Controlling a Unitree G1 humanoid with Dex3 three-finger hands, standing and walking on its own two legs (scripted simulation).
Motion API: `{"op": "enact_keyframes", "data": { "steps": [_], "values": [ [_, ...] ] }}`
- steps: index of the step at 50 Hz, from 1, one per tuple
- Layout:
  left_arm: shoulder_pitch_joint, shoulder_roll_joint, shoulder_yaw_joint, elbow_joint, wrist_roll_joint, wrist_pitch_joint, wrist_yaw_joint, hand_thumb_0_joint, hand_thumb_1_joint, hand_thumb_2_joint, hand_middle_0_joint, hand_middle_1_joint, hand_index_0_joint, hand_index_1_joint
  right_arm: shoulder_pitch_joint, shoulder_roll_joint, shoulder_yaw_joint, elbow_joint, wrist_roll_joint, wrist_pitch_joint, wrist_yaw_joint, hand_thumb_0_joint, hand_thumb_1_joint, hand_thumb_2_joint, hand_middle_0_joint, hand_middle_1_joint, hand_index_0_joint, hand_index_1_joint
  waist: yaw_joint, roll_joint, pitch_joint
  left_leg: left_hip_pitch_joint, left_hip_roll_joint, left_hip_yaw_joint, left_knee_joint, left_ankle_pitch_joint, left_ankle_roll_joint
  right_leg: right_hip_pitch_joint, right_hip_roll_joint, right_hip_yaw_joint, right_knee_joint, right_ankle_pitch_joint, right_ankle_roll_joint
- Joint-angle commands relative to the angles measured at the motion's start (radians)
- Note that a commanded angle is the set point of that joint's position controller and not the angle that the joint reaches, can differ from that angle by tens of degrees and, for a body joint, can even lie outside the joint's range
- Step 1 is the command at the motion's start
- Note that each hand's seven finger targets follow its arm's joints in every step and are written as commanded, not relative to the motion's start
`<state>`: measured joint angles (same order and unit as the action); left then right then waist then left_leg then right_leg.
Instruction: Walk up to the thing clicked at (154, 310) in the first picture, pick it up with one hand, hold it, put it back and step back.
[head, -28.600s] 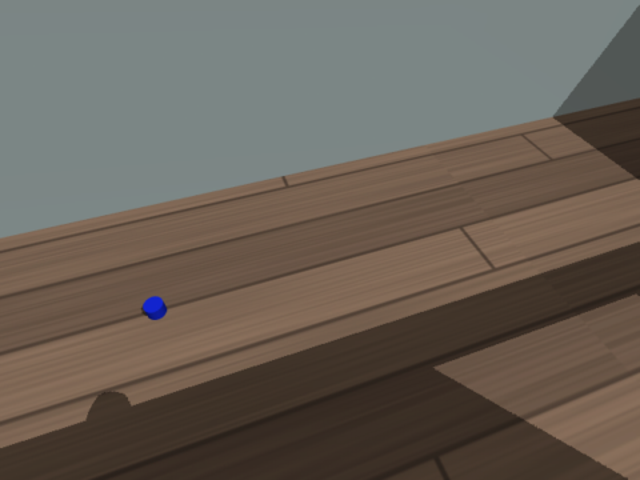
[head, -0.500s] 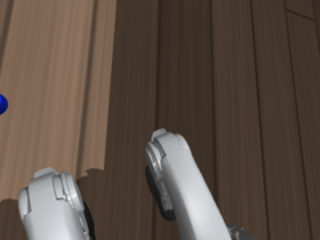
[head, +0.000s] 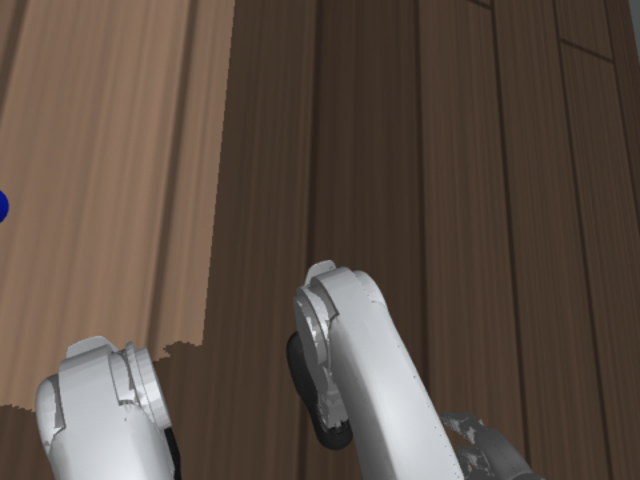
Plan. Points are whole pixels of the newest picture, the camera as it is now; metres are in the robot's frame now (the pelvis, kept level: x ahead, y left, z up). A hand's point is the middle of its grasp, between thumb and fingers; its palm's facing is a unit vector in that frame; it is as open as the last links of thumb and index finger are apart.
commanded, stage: rest palm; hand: left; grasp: from above
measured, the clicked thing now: out of the picture +0.52 +0.31 -0.30
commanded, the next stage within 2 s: close in 1.76 s
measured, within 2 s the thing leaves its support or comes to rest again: neither
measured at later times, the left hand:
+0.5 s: hand out of the picture +0.50 +0.31 -0.24, palm faces -0.44 -0.10 -0.89, open 13.6 cm
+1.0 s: hand out of the picture +0.50 +0.30 -0.26, palm faces -0.47 -0.12 -0.87, open 13.3 cm
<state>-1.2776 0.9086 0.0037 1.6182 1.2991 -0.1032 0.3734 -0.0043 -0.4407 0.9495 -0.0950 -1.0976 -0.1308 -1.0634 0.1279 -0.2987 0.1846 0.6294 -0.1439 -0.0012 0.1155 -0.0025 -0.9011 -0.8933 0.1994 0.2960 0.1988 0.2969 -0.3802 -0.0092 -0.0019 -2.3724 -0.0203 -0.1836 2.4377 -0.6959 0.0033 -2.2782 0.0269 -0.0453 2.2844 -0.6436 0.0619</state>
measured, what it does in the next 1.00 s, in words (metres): stands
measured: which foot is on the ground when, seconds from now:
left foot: down 0.00-1.00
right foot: down 0.00-1.00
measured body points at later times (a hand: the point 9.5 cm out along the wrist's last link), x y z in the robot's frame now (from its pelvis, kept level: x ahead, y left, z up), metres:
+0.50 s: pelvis +0.00 +0.00 -0.01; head +0.28 +0.12 +0.31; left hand +0.52 +0.31 -0.18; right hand +0.02 -0.27 -0.06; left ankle +0.06 +0.12 -0.29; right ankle +0.12 -0.14 -0.29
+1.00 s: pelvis +0.00 +0.00 -0.02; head +0.30 +0.11 +0.30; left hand +0.52 +0.30 -0.21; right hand +0.02 -0.25 -0.06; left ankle +0.06 +0.12 -0.29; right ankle +0.12 -0.14 -0.29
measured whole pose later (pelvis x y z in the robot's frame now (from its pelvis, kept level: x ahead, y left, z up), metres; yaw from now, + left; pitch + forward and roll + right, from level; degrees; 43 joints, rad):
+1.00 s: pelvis +0.00 +0.00 -0.02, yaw -4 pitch +31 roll -16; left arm -1.19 1.08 0.09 1.68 1.31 -0.19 0.46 0.00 -0.40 0.93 -0.12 -1.06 -0.15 -1.03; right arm 0.16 -0.34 0.33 0.57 -0.21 -0.12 0.15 0.00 -0.90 -0.90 0.20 0.30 0.20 0.30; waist -0.44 -0.12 0.17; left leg -2.37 -0.01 -0.25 2.52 -0.72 0.00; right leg -2.26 0.05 -0.10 2.31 -0.63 0.07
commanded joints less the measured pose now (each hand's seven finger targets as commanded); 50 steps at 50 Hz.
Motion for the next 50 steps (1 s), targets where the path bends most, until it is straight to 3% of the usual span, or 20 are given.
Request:
{"op": "enact_keyframes", "data": {
  "steps": [1, 3, 6, 9, 13, 17, 21, 26, 29, 30, 32, 35, 37, 39, 43, 44, 46, 48, 50],
  "values": [
    [-0.197, 0.195, 0.011, -0.107, -0.051, 0.031, -0.064, 0.0, -0.434, 0.877, -0.067, -1.125, -0.12, -1.068, 0.252, -0.297, -0.073, -0.012, 0.015, 0.029, -0.01, 0.0, -0.893, -0.891, 0.2, 0.3, 0.2, 0.3, -0.007, 0.337, -0.641, 0.528, 0.01, 0.09, -0.287, 0.235, 0.026, 0.381, 0.015, -0.132, -0.184, 0.247, -0.091],
    [-0.2, 0.213, 0.016, -0.148, -0.072, 0.022, -0.094, 0.0, -0.437, 0.887, -0.067, -1.12, -0.113, -1.072, 0.252, -0.296, -0.066, -0.033, 0.016, 0.038, -0.012, 0.0, -0.895, -0.895, 0.2, 0.3, 0.2, 0.3, -0.015, 0.352, -0.66, 0.549, 0.017, 0.078, -0.287, 0.258, 0.021, 0.401, 0.016, -0.134, -0.177, 0.256, -0.09],
    [-0.201, 0.215, 0.022, -0.167, -0.097, -0.019, -0.102, 0.0, -0.446, 0.895, -0.07, -1.103, -0.11, -1.06, 0.244, -0.293, -0.042, -0.036, 0.01, 0.042, -0.014, 0.0, -0.892, -0.894, 0.2, 0.3, 0.2, 0.3, -0.039, 0.306, -0.607, 0.474, 0.014, 0.082, -0.257, 0.233, 0.026, 0.421, 0.019, -0.136, -0.181, 0.236, -0.087],
    [-0.219, 0.284, 0.046, -0.195, -0.075, -0.086, -0.072, 0.0, -0.469, 0.916, -0.077, -1.069, -0.106, -1.038, 0.248, -0.295, -0.026, -0.03, -0.001, 0.038, -0.021, 0.0, -0.892, -0.895, 0.2, 0.3, 0.2, 0.3, -0.044, 0.319, -0.602, 0.471, 0.016, 0.086, -0.228, 0.217, 0.023, 0.427, 0.026, -0.14, -0.183, 0.222, -0.087],
    [-0.227, 0.343, 0.078, -0.207, -0.037, -0.165, -0.001, 0.0, -0.489, 0.928, -0.07, -1.056, -0.092, -1.031, 0.242, -0.303, -0.01, -0.021, -0.02, 0.027, -0.021, 0.0, -0.893, -0.895, 0.2, 0.3, 0.2, 0.3, -0.026, 0.427, -0.612, 0.553, 0.018, 0.088, -0.226, 0.207, 0.009, 0.395, 0.028, -0.151, -0.172, 0.213, -0.092],
    [-0.247, 0.34, 0.079, -0.205, 0.008, -0.196, 0.071, 0.0, -0.499, 0.947, -0.068, -1.044, -0.085, -1.025, 0.251, -0.312, -0.006, -0.007, -0.042, 0.004, -0.014, 0.0, -0.894, -0.896, 0.2, 0.3, 0.2, 0.3, -0.049, 0.519, -0.611, 0.651, 0.027, 0.071, -0.233, 0.225, -0.001, 0.344, 0.028, -0.176, -0.152, 0.224, -0.093],
    [-0.255, 0.318, 0.066, -0.145, 0.03, -0.173, 0.133, 0.0, -0.467, 1.021, -0.094, -1.068, -0.104, -1.056, 0.25, -0.324, -0.005, 0.007, -0.056, -0.021, -0.005, 0.0, -0.895, -0.897, 0.2, 0.3, 0.2, 0.3, -0.08, 0.52, -0.592, 0.651, 0.035, 0.058, -0.211, 0.245, 0.002, 0.322, 0.032, -0.192, -0.136, 0.254, -0.088],
    [-0.241, 0.318, 0.057, -0.06, 0.045, -0.121, 0.164, 0.0, -0.411, 1.046, -0.127, -1.087, -0.138, -1.073, 0.254, -0.337, 0.0, 0.018, -0.061, -0.051, 0.005, 0.0, -0.895, -0.896, 0.2, 0.3, 0.2, 0.3, -0.101, 0.5, -0.533, 0.604, 0.038, 0.046, -0.213, 0.262, -0.003, 0.314, 0.032, -0.203, -0.125, 0.282, -0.086],
    [-0.23, 0.294, 0.043, -0.009, 0.033, -0.091, 0.154, 0.0, -0.416, 0.943, -0.091, -1.079, -0.121, -1.045, 0.244, -0.347, 0.0, 0.01, -0.06, -0.068, 0.014, 0.0, -0.893, -0.895, 0.2, 0.3, 0.2, 0.3, -0.107, 0.486, -0.501, 0.602, 0.043, 0.031, -0.208, 0.273, -0.007, 0.282, 0.03, -0.204, -0.115, 0.283, -0.083],
    [-0.236, 0.301, 0.045, -0.01, 0.032, -0.084, 0.153, 0.0, -0.422, 0.935, -0.081, -1.085, -0.114, -1.049, 0.248, -0.35, 0.003, 0.002, -0.061, -0.075, 0.018, 0.0, -0.893, -0.895, 0.2, 0.3, 0.2, 0.3, -0.114, 0.494, -0.495, 0.594, 0.042, 0.03, -0.211, 0.272, -0.007, 0.295, 0.03, -0.203, -0.116, 0.285, -0.084],
    [-0.222, 0.33, 0.057, -0.013, 0.03, -0.073, 0.146, 0.0, -0.422, 0.932, -0.085, -1.086, -0.117, -1.05, 0.239, -0.356, 0.003, -0.012, -0.058, -0.082, 0.019, 0.0, -0.894, -0.896, 0.2, 0.3, 0.2, 0.3, -0.096, 0.485, -0.513, 0.591, 0.042, 0.028, -0.211, 0.272, -0.007, 0.306, 0.029, -0.201, -0.113, 0.284, -0.085],
    [-0.216, 0.346, 0.065, -0.029, 0.022, -0.064, 0.136, 0.0, -0.423, 0.937, -0.097, -1.075, -0.125, -1.045, 0.233, -0.357, 0.012, -0.025, -0.056, -0.09, 0.024, 0.0, -0.895, -0.897, 0.2, 0.3, 0.2, 0.3, -0.091, 0.485, -0.531, 0.586, 0.041, 0.033, -0.204, 0.285, -0.005, 0.337, 0.032, -0.196, -0.114, 0.292, -0.085],
    [-0.208, 0.336, 0.061, -0.016, 0.013, -0.06, 0.129, 0.0, -0.422, 0.895, -0.091, -1.07, -0.125, -1.033, 0.234, -0.355, 0.019, -0.034, -0.056, -0.1, 0.029, 0.0, -0.897, -0.898, 0.2, 0.3, 0.2, 0.3, -0.101, 0.472, -0.51, 0.561, 0.039, 0.04, -0.194, 0.27, 0.001, 0.348, 0.036, -0.193, -0.119, 0.285, -0.084],
    [-0.188, 0.372, 0.086, -0.021, 0.007, -0.06, 0.131, 0.0, -0.409, 0.912, -0.106, -1.065, -0.136, -1.032, 0.236, -0.367, 0.021, -0.042, -0.054, -0.1, 0.029, 0.0, -0.897, -0.898, 0.2, 0.3, 0.2, 0.3, -0.095, 0.465, -0.514, 0.545, 0.038, 0.043, -0.194, 0.274, 0.002, 0.374, 0.037, -0.194, -0.123, 0.285, -0.085],
    [-0.206, 0.391, 0.082, -0.063, 0.0, -0.074, 0.13, 0.0, -0.416, 0.901, -0.109, -1.051, -0.137, -1.021, 0.232, -0.357, 0.035, -0.037, -0.057, -0.105, 0.028, 0.0, -0.898, -0.899, 0.2, 0.3, 0.2, 0.3, -0.091, 0.466, -0.542, 0.529, 0.041, 0.048, -0.187, 0.257, 0.007, 0.415, 0.045, -0.195, -0.131, 0.281, -0.083],
    [-0.175, 0.376, 0.078, -0.034, -0.004, -0.073, 0.124, 0.0, -0.424, 0.922, -0.119, -1.044, -0.14, -1.02, 0.23, -0.365, 0.035, -0.044, -0.054, -0.109, 0.029, 0.0, -0.9, -0.9, 0.2, 0.3, 0.2, 0.3, -0.1, 0.438, -0.495, 0.518, 0.04, 0.049, -0.178, 0.246, 0.01, 0.389, 0.043, -0.196, -0.131, 0.269, -0.083],
    [-0.169, 0.405, 0.102, -0.043, -0.01, -0.082, 0.127, 0.0, -0.419, 0.936, -0.113, -1.051, -0.134, -1.027, 0.236, -0.381, 0.036, -0.044, -0.055, -0.111, 0.028, 0.0, -0.898, -0.899, 0.2, 0.3, 0.2, 0.3, -0.102, 0.442, -0.492, 0.52, 0.042, 0.042, -0.18, 0.252, 0.005, 0.399, 0.043, -0.202, -0.135, 0.264, -0.086],
    [-0.204, 0.403, 0.086, -0.093, -0.006, -0.098, 0.127, 0.0, -0.412, 0.937, -0.129, -1.042, -0.147, -1.022, 0.229, -0.371, 0.039, -0.043, -0.059, -0.113, 0.027, 0.0, -0.899, -0.9, 0.2, 0.3, 0.2, 0.3, -0.097, 0.481, -0.521, 0.557, 0.046, 0.036, -0.181, 0.258, -0.002, 0.391, 0.043, -0.206, -0.129, 0.269, -0.088],
    [-0.172, 0.398, 0.088, -0.05, -0.006, -0.104, 0.126, 0.0, -0.403, 0.928, -0.136, -1.034, -0.154, -1.013, 0.229, -0.376, 0.038, -0.041, -0.062, -0.113, 0.029, 0.0, -0.898, -0.9, 0.2, 0.3, 0.2, 0.3, -0.108, 0.459, -0.494, 0.542, 0.046, 0.03, -0.186, 0.229, 0.0, 0.389, 0.044, -0.211, -0.132, 0.249, -0.084]
  ]
}}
